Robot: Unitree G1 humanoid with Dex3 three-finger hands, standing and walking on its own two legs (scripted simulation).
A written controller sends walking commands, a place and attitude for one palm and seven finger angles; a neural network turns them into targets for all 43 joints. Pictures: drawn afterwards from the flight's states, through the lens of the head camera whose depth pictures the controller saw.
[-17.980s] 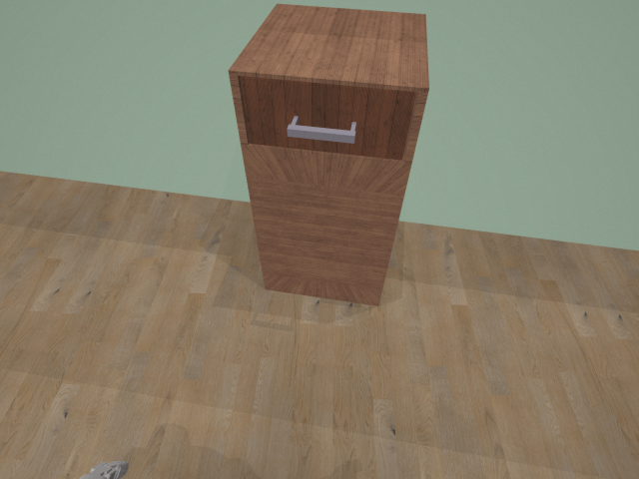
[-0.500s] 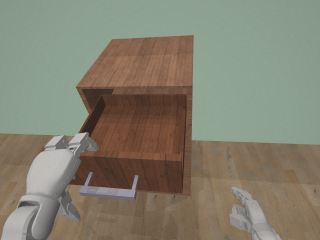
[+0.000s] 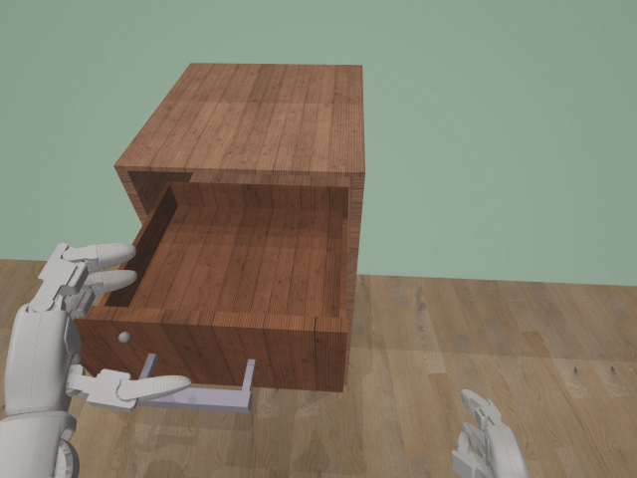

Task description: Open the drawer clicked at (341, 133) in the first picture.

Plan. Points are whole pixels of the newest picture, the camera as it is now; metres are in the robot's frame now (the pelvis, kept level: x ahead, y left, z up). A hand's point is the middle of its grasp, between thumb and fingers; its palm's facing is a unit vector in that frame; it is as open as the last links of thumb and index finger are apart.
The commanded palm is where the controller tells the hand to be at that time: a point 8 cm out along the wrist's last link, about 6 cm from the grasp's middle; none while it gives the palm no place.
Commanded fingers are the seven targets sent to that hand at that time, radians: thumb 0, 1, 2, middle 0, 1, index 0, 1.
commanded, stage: draw the hand back to the body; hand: left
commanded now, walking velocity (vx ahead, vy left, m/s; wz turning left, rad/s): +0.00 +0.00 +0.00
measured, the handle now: (195, 381) +0.23 +0.19 -0.01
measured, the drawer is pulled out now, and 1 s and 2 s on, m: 0.30 0.30 0.30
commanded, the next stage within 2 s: step back with the hand held close in 0.72 s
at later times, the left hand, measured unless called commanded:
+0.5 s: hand (100, 334) +0.20 +0.23 +0.16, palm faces +0.39 -0.81 -0.44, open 8.8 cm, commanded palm +0.15 +0.27 +0.18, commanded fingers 0.00 0.90 0.90 -0.20 -0.30 -0.20 -0.30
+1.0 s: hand (93, 341) +0.19 +0.23 +0.16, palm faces +0.35 -0.80 -0.48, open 7.4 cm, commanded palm +0.13 +0.27 +0.18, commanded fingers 0.00 0.90 0.90 -0.20 -0.30 -0.20 -0.30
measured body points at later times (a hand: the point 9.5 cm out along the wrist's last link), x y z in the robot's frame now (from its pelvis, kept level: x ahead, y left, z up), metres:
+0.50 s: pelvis +0.03 -0.01 +0.00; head +0.02 -0.04 +0.45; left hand +0.18 +0.27 +0.18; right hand +0.24 -0.22 -0.08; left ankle +0.03 +0.13 -0.73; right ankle -0.06 -0.11 -0.73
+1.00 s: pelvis +0.00 -0.01 +0.00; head +0.03 -0.03 +0.45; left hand +0.17 +0.27 +0.19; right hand +0.20 -0.24 -0.09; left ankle +0.03 +0.12 -0.73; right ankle -0.06 -0.11 -0.73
